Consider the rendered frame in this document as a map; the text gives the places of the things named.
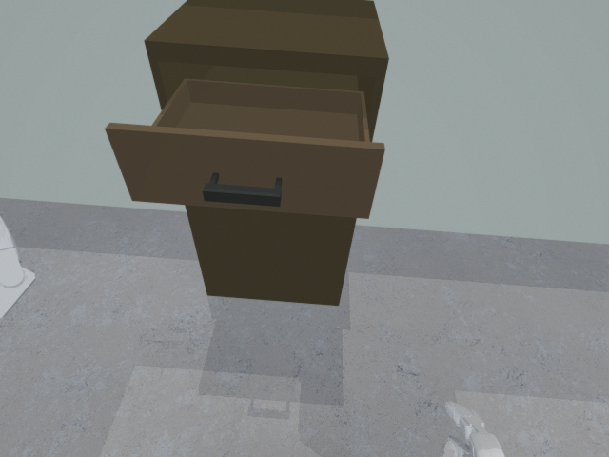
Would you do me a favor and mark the robot right hand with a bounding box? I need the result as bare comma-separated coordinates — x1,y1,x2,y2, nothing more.
443,401,505,457

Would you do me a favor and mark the cabinet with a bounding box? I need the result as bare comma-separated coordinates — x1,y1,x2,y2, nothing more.
145,0,389,306

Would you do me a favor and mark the drawer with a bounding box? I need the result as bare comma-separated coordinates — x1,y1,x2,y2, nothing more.
105,78,385,219

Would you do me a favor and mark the handle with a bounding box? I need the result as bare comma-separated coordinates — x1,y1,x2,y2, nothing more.
203,172,282,207

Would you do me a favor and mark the robot left hand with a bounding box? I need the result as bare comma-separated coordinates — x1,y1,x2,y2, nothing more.
0,215,35,318

